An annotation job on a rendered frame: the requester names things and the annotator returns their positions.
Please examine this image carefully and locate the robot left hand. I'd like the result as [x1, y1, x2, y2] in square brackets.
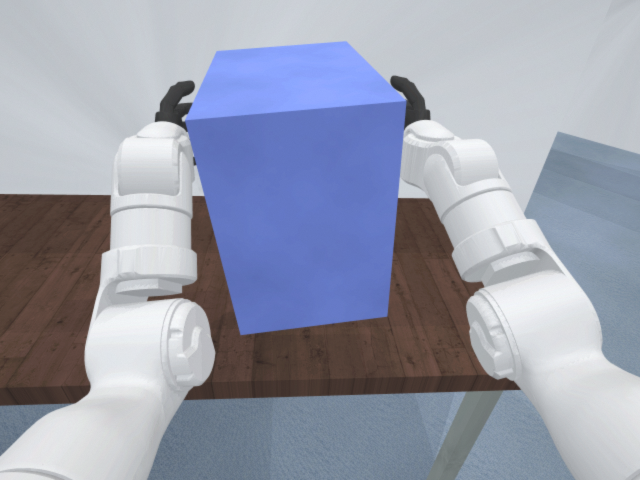
[155, 81, 196, 166]

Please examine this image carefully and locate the left robot upper arm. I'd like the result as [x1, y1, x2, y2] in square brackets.
[0, 298, 215, 480]

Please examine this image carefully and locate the carton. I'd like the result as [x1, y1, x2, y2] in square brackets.
[185, 41, 407, 335]

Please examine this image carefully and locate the table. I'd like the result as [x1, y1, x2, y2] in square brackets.
[0, 194, 521, 480]

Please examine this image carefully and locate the robot right hand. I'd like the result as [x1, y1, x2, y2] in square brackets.
[390, 76, 430, 130]

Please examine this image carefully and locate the right robot upper arm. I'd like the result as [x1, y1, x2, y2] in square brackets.
[466, 269, 640, 480]

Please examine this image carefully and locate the right robot forearm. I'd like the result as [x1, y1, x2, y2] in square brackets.
[400, 120, 602, 348]

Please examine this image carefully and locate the left robot forearm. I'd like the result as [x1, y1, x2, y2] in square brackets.
[84, 121, 197, 382]

